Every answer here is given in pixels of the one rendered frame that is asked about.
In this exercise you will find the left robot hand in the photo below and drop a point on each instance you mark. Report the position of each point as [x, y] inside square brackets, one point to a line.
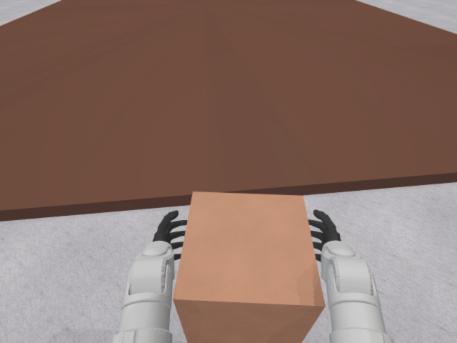
[163, 232]

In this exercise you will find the right robot forearm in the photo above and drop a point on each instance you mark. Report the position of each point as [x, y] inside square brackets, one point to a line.
[353, 300]

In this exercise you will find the left robot forearm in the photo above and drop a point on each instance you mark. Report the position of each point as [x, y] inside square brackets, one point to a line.
[146, 305]

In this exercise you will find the carton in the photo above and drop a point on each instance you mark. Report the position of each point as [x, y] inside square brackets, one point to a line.
[248, 271]

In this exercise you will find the right robot hand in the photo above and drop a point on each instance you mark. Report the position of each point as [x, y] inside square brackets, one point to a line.
[327, 227]

